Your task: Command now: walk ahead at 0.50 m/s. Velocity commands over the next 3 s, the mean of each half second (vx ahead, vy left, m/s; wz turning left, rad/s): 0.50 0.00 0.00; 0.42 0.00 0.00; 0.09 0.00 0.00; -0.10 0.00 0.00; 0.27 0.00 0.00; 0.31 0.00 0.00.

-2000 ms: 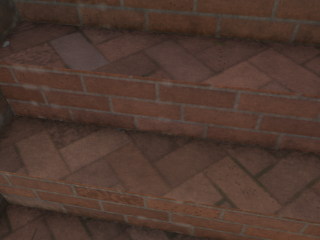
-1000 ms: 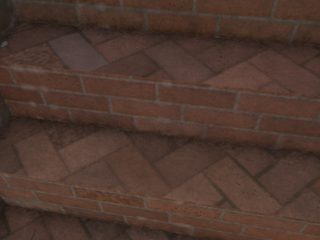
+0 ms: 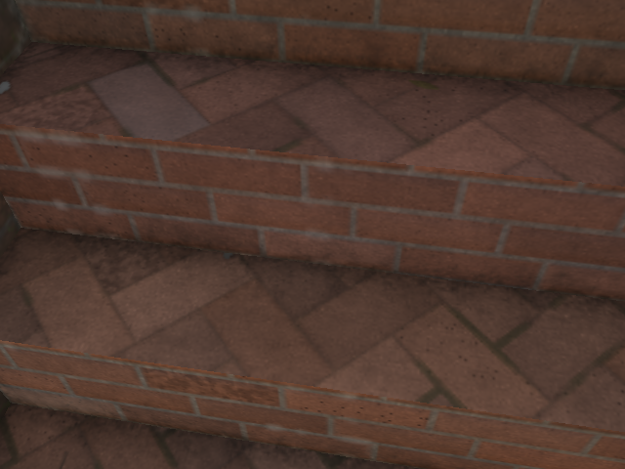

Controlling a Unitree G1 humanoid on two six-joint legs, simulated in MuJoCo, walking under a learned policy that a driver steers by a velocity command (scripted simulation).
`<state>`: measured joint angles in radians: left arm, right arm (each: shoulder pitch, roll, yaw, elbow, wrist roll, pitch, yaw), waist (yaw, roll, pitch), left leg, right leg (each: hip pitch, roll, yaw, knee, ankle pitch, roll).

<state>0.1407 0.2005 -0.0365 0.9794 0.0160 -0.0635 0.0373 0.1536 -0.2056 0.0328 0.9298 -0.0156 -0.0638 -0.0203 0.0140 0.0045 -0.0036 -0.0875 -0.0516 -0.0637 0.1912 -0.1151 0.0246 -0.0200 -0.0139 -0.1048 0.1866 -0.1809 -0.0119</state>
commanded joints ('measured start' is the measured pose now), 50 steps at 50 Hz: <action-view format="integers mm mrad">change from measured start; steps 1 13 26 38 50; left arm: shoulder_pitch -18 -19 -20 -21 44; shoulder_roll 98 99 100 100 110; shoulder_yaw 19 19 20 21 39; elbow -46 -44 -44 -44 -5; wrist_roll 0 -1 -1 -1 -11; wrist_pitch -11 -11 -10 -10 6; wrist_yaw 2 2 1 1 8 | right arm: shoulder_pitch -20 -21 -21 -22 53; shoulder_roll -89 -91 -93 -94 -108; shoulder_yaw -17 -17 -17 -17 -34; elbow -53 -54 -55 -56 -4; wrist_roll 0 0 0 0 4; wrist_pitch -13 -13 -13 -13 3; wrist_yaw -2 -2 -1 -1 -11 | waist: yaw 0 -1 -1 -1 -5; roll -9 -8 -8 -8 -11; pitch -47 -47 -47 -47 -17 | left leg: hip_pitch -18 -16 -14 -12 -26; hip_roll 156 157 157 158 156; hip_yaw -102 -101 -100 -99 -101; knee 2 3 3 3 69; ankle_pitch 239 241 241 242 265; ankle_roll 9 9 9 8 7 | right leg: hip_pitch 45 43 42 40 14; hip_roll -150 -150 -149 -148 -146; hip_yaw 106 108 110 112 100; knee -6 -6 -7 -7 55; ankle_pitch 222 221 219 219 220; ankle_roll -13 -12 -11 -11 -3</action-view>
